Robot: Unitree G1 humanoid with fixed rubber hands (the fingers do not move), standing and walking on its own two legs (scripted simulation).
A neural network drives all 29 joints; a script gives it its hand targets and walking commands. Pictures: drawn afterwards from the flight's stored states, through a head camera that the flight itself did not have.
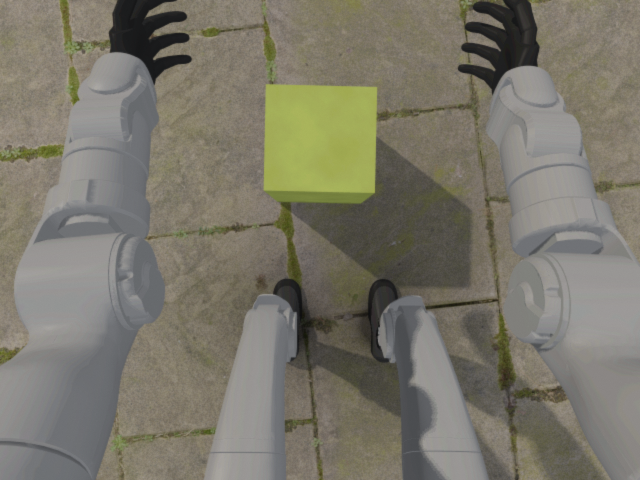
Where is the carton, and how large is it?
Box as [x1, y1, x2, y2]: [264, 84, 376, 203]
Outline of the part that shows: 266,84 264,190 277,201 360,203 374,192 376,87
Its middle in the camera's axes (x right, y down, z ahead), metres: +0.00 -0.19 +0.85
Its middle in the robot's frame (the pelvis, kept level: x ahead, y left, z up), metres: +0.53 +0.03 -0.52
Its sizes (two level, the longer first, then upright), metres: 0.210 0.200 0.250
